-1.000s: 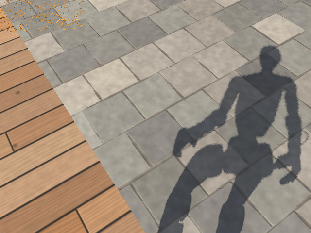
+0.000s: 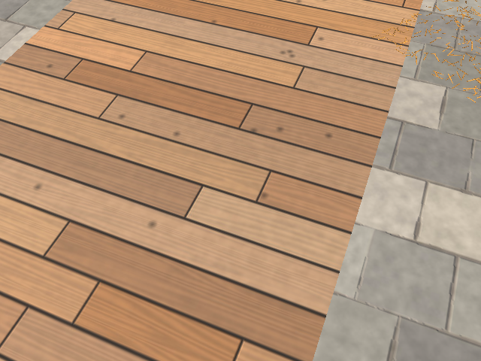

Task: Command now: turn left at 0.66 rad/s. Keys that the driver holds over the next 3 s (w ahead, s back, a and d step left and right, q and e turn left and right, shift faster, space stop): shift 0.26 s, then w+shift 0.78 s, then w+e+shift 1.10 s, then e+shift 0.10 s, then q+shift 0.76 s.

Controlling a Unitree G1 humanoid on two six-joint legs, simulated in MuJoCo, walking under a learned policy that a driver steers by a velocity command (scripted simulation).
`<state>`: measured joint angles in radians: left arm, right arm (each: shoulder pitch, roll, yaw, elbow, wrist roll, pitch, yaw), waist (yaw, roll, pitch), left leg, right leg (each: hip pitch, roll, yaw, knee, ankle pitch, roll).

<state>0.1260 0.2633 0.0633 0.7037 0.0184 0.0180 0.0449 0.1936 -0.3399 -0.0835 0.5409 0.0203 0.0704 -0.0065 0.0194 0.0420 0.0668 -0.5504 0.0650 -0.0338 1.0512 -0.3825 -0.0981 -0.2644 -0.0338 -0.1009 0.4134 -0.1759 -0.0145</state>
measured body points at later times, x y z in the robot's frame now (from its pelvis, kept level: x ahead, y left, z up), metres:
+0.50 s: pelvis +0.03 +0.04 +0.01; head +0.03 +0.04 +0.46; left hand +0.14 +0.33 -0.09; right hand +0.17 -0.22 -0.09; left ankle -0.01 +0.14 -0.74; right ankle +0.08 -0.11 -0.71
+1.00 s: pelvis +0.29 +0.04 -0.02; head +0.32 +0.04 +0.43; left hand +0.16 +0.29 -0.14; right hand +0.56 -0.14 -0.09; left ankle +0.46 +0.19 -0.71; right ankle +0.09 -0.09 -0.74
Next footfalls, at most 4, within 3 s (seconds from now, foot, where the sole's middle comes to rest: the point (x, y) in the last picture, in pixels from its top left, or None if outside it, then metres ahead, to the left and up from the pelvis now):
0.14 left None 0.03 0.15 -0.78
0.60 right None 0.13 -0.08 -0.78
1.06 left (198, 329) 0.52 0.18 -0.78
1.54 right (246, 200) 0.95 0.06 -0.78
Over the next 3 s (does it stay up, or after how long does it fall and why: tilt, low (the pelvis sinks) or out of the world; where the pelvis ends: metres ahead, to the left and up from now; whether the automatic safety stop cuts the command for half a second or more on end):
stays up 1.62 -0.25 -0.01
